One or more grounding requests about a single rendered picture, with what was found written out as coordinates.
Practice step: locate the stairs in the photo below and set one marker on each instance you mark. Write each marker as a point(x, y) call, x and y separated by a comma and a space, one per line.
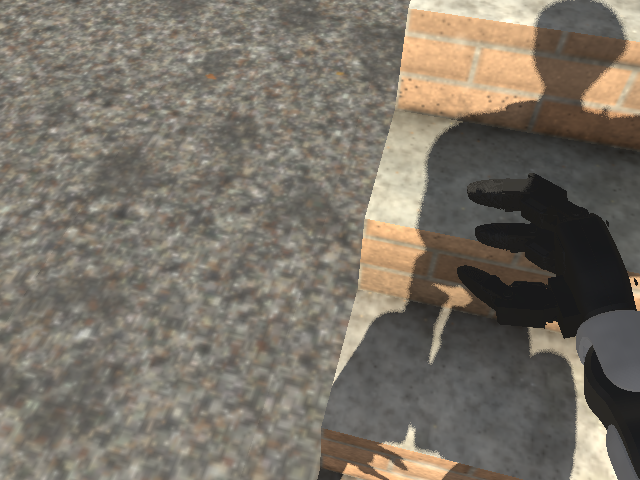
point(429, 386)

